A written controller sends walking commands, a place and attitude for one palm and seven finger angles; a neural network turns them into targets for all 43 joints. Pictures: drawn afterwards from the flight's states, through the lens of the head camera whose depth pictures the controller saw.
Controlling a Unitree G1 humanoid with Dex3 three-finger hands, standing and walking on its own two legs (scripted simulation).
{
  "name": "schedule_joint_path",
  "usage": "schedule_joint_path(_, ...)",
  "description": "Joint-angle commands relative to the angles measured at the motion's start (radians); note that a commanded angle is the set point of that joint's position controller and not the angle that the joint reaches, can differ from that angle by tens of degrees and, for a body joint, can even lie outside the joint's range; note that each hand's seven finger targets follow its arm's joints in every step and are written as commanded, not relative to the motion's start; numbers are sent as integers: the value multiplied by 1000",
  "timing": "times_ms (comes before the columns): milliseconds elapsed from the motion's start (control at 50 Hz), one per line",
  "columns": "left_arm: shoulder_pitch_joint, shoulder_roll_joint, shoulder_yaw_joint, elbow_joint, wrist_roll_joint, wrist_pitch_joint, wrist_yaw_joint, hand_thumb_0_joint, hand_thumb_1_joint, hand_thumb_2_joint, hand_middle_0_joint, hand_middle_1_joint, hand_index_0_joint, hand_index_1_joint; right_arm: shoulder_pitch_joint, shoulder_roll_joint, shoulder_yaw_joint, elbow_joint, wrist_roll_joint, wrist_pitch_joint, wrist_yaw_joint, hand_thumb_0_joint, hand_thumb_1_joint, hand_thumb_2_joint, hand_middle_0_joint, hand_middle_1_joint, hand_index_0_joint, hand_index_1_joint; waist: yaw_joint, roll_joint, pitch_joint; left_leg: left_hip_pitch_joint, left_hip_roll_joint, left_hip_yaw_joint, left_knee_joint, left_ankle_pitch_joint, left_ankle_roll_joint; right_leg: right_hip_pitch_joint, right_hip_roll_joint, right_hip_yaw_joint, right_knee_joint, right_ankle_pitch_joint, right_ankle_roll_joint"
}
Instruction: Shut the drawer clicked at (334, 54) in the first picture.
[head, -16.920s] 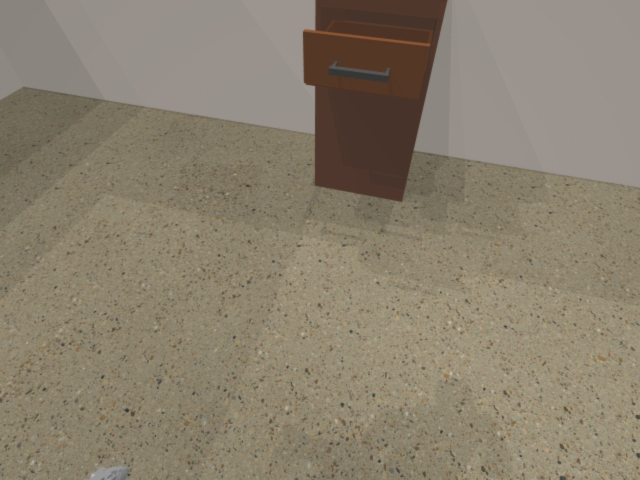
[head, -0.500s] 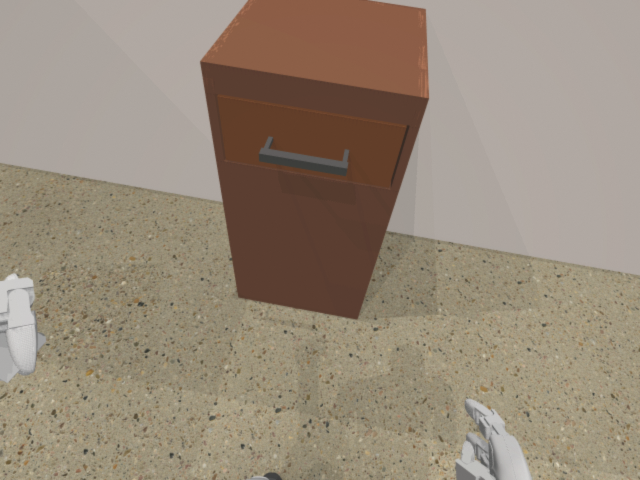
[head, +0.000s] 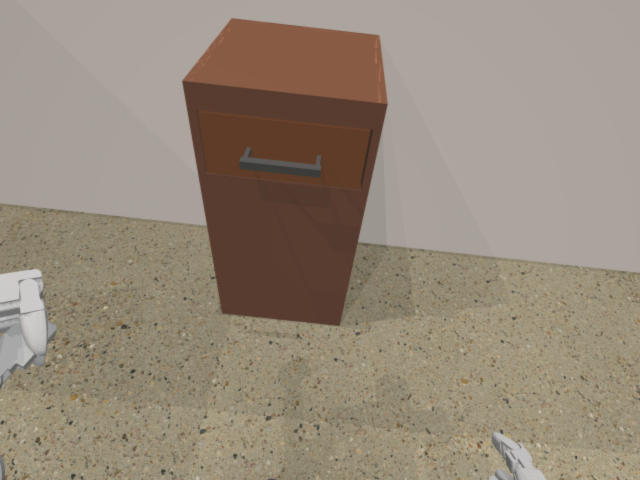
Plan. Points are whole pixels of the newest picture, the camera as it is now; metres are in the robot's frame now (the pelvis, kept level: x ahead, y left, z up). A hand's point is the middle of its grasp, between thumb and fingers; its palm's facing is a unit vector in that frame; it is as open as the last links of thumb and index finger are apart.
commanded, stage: stop stepping back and stand still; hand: left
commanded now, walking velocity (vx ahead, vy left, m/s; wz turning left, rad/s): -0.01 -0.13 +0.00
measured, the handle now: (282, 161) +0.79 +0.11 -0.04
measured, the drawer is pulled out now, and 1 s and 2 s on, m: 0.00 0.00 0.00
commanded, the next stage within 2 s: let the arm hang, fingers relaxed in 0.82 s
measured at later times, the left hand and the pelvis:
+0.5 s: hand (57, 368) +0.17 +0.23 +0.18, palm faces +0.29 -0.82 -0.49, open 3.2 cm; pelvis -0.03 +0.00 +0.01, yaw -2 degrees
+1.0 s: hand (89, 389) +0.19 +0.24 +0.09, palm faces +0.18 -0.83 -0.52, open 3.2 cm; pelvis -0.02 +0.00 +0.01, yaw +0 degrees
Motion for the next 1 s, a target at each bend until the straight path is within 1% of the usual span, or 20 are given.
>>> schedule_joint_path(0,150,204,112,-355,-6,-66,-7,0,900,900,-1400,-1600,-1400,-1600,-136,-108,-34,-227,-13,-79,31,0,-900,-900,200,300,200,300,48,229,-154,92,107,-98,-260,-504,-60,75,32,-60,-192,8,-25)
schedule_joint_path(20,174,209,118,-369,-5,-59,-12,0,900,900,-1400,-1600,-1400,-1600,-124,-104,-39,-224,-10,-63,37,0,-900,-900,200,300,200,300,39,116,-153,165,33,13,-39,-395,-56,-47,-58,11,-314,-3,-39)
schedule_joint_path(40,177,232,142,-377,-11,-52,-10,0,900,900,-1400,-1600,-1400,-1600,-124,-102,-47,-214,-10,-46,37,0,-900,-900,200,300,200,300,30,-54,-142,283,-18,43,264,-279,-59,-309,-204,194,-453,-132,-87)
schedule_joint_path(60,184,225,166,-346,-33,-37,-2,0,900,900,-1400,-1600,-1400,-1600,-122,-105,-49,-204,-13,-38,35,0,-900,-900,200,300,200,300,37,-148,-106,238,-25,1,459,-260,-61,-438,-309,315,-502,-232,-184)
schedule_joint_path(80,159,195,140,-308,-34,-21,-4,0,900,900,-1400,-1600,-1400,-1600,-100,-87,-43,-173,-11,-18,34,0,-900,-900,200,300,200,300,18,-163,-54,123,4,-38,542,-243,-55,-418,-336,296,-461,-208,-219)
schedule_joint_path(160,-43,126,45,-140,-2,-5,19,0,900,900,-1400,-1600,-1400,-1600,-132,-104,-16,-154,6,-41,6,0,-900,-900,200,300,200,300,-8,11,99,188,67,-37,50,-263,-6,-357,-193,86,-298,-17,-65)
schedule_joint_path(200,-43,142,45,-160,9,-23,20,0,900,900,-1400,-1600,-1400,-1600,-125,-124,-11,-170,14,-69,-7,0,-900,-900,200,300,200,300,19,151,42,240,159,-166,-92,-225,41,-268,-90,48,-160,193,-6)
schedule_joint_path(220,-39,143,36,-175,9,-26,13,0,900,900,-1400,-1600,-1400,-1600,-127,-138,-14,-184,22,-73,-6,0,-900,-900,200,300,200,300,28,119,1,247,184,-192,-77,-111,53,-217,-69,31,-119,299,18)
schedule_joint_path(260,-100,189,61,-312,9,-45,2,0,900,900,-1400,-1600,-1400,-1600,-136,-97,4,-170,-5,-94,-1,0,-900,-900,200,300,200,300,17,246,-51,267,242,-368,-250,-228,49,-236,-50,-16,49,144,28)
schedule_joint_path(280,-71,170,51,-322,14,-47,3,0,900,900,-1400,-1600,-1400,-1600,-130,-89,3,-169,-13,-101,5,0,-900,-900,200,300,200,300,15,232,-47,255,277,-400,-283,-271,75,-241,-58,8,119,89,25)
schedule_joint_path(320,9,152,46,-344,17,-43,8,0,900,900,-1400,-1600,-1400,-1600,-126,-91,-2,-180,-9,-112,25,0,-900,-900,200,300,200,300,29,174,-74,279,269,-322,-247,-214,99,-210,-72,10,56,90,20)
schedule_joint_path(400,159,177,103,-296,9,-30,15,0,900,900,-1400,-1600,-1400,-1600,-140,-106,-6,-200,-5,-85,34,0,-900,-900,200,300,200,300,29,154,-97,126,151,-111,-131,-234,23,29,-64,-30,-233,233,3)
schedule_joint_path(480,147,168,113,-217,-16,-23,14,0,900,900,-1400,-1600,-1400,-1600,-118,-95,-25,-191,5,-42,32,0,-900,-900,200,300,200,300,11,-36,-19,86,46,-20,152,-274,-18,-140,-252,260,-405,45,-96)
schedule_joint_path(520,123,163,106,-213,-18,-25,19,0,900,900,-1400,-1600,-1400,-1600,-113,-90,-18,-182,11,-33,32,0,-900,-900,200,300,200,300,6,-51,-37,101,48,-16,161,-181,-18,-103,-268,218,-353,250,-107)
schedule_joint_path(640,75,158,66,-232,1,-45,10,0,900,900,-1400,-1600,-1400,-1600,-147,-115,-18,-189,15,-47,10,0,-900,-900,200,300,200,300,26,98,-72,248,112,-92,-33,127,20,-69,-112,19,-187,496,14)
schedule_joint_path(860,143,170,100,-208,-14,-52,13,0,900,900,-1400,-1600,-1400,-1600,-148,-110,-31,-202,17,-34,19,0,-900,-900,200,300,200,300,23,49,-73,219,66,-46,8,-6,-1,-59,-154,82,-286,460,-6)
schedule_joint_path(880,147,157,88,-195,-15,-50,11,0,900,900,-1400,-1600,-1400,-1600,-147,-107,-29,-200,18,-32,18,0,-900,-900,200,300,200,300,22,37,-69,226,68,-49,6,4,-1,-65,-149,80,-286,464,-5)
schedule_joint_path(900,-46,75,-296,628,85,105,-136,0,900,900,-1400,-1600,-1400,-1600,-209,-313,-83,40,23,-59,113,0,-900,-900,200,300,200,300,-6,74,-45,172,116,-91,172,184,9,-165,-222,9,-105,671,-28)
schedule_joint_path(920,-56,51,-267,629,65,179,-151,0,900,900,-1360,-1557,-1360,-1557,-126,-256,-84,15,34,5,112,0,-900,-900,200,300,200,300,6,57,-106,216,109,-86,144,149,3,-166,-200,47,-122,610,-31)
schedule_joint_path(980,-162,35,-294,770,72,193,-151,0,900,900,-1240,-1427,-1240,-1427,-108,-230,-55,15,8,54,104,0,-900,-900,200,300,200,300,26,-169,-90,135,109,-139,137,67,38,-141,-178,42,-117,496,-42)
